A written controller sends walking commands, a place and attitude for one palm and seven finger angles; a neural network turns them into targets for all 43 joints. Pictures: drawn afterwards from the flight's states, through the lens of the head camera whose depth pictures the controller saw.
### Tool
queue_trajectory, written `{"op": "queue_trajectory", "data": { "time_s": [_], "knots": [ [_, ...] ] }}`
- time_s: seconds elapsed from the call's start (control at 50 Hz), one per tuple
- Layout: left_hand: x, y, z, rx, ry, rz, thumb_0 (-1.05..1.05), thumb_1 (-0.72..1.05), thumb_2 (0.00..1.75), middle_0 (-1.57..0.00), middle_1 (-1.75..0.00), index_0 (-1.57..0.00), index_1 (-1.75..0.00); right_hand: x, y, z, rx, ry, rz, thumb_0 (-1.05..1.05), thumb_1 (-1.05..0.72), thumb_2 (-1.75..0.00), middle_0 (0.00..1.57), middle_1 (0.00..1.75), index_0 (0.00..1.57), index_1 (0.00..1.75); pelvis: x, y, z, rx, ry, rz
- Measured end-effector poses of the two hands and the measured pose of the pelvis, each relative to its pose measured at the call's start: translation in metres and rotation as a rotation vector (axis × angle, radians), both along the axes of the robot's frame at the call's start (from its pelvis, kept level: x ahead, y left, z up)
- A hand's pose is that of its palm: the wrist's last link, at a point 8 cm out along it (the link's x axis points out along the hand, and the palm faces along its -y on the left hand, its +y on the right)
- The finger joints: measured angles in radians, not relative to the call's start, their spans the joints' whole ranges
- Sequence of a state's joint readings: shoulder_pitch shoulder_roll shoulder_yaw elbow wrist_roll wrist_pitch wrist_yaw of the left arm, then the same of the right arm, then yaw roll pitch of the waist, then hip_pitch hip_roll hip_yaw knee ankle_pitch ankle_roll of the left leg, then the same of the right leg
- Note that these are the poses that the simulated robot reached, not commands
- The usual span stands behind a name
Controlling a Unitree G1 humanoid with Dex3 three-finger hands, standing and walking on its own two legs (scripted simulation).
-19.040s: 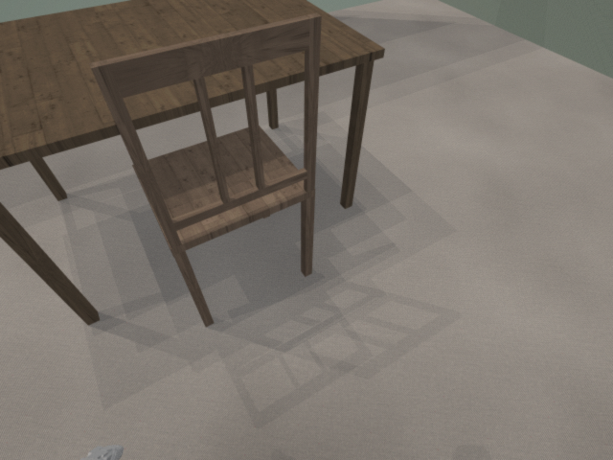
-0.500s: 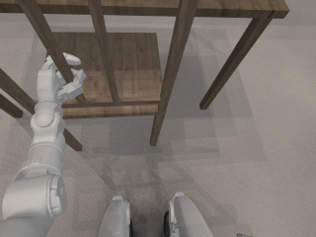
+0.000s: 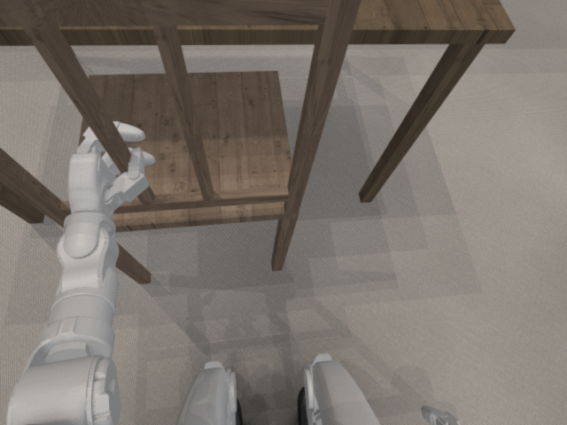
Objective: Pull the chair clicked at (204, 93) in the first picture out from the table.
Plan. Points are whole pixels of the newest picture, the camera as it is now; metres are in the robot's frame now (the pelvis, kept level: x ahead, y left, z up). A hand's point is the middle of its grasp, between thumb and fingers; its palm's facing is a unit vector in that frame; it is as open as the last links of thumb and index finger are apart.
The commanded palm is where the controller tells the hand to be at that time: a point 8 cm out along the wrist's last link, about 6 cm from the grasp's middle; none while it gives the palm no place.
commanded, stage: hook a spindle and tug to test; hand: left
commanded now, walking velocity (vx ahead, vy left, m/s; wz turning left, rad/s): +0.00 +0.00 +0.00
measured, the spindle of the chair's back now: (112, 141) +0.48 +0.21 +0.05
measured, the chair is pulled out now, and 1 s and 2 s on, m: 0.01 0.06 0.25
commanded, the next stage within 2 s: step backward, pulling the chair out in 0.12 s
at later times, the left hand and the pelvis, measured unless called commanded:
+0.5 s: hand (144, 176) +0.44 +0.17 +0.03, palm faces +0.11 -0.99 -0.12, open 5.1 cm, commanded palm +0.42 +0.21 +0.03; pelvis +0.03 +0.01 +0.09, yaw +2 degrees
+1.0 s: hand (154, 200) +0.40 +0.15 +0.03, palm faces +0.07 -0.99 -0.14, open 5.0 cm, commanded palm +0.38 +0.20 +0.03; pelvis +0.01 +0.01 +0.10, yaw +0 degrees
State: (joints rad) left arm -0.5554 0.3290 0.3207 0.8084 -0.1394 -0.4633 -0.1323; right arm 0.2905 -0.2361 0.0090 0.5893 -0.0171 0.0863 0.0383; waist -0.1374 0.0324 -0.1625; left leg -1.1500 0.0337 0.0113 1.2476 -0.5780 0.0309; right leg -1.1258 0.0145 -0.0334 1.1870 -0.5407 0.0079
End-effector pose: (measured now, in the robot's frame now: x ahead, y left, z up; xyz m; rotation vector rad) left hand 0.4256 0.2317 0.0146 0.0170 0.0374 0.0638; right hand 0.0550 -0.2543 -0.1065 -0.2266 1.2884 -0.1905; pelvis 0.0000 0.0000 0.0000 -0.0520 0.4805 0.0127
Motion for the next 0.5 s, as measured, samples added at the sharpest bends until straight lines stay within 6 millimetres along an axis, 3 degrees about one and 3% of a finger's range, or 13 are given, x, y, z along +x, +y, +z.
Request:
{"op": "queue_trajectory", "data": {
  "time_s": [0.26, 0.32, 0.42, 0.5],
  "knots": [
    [-0.012, -0.001, 0.002, 0.011, 0.012, 0.011, 0.01, 0.78, 0.8, -0.42, -1.42, -0.42, -1.45, 0.033, 0.003, 0.006, 0.003, -0.048, 0.024, 0.01, -0.9, -0.9, 0.2, 0.3, 0.2, 0.3, 0.013, 0.002, 0.008, 0.004, -0.018, 0.008],
    [-0.009, -0.003, 0.014, 0.095, 0.153, 0.031, 0.02, 0.78, 0.82, -0.42, -1.38, -0.42, -1.45, 0.04, 0.009, 0.022, -0.007, -0.04, -0.01, 0.01, -0.9, -0.9, 0.2, 0.3, 0.2, 0.3, 0.016, 0.004, 0.029, 0.011, -0.089, 0.022],
    [-0.01, -0.009, 0.027, 0.045, 0.358, 0.105, 0.04, 0.77, 0.81, -0.35, -1.19, -0.45, -1.45, 0.046, 0.019, 0.058, -0.011, -0.039, -0.022, 0.01, -0.9, -0.9, 0.2, 0.3, 0.2, 0.3, 0.028, 0.007, 0.068, 0.017, -0.147, 0.028],
    [-0.011, -0.013, 0.033, 0.063, 0.448, 0.078, 0.05, 0.76, 0.81, -0.34, -1.14, -0.47, -1.45, 0.044, 0.015, 0.081, -0.042, -0.033, -0.027, 0.01, -0.9, -0.9, 0.21, 0.3, 0.2, 0.3, 0.034, 0.009, 0.086, 0.012, -0.183, 0.035]
  ]
}}
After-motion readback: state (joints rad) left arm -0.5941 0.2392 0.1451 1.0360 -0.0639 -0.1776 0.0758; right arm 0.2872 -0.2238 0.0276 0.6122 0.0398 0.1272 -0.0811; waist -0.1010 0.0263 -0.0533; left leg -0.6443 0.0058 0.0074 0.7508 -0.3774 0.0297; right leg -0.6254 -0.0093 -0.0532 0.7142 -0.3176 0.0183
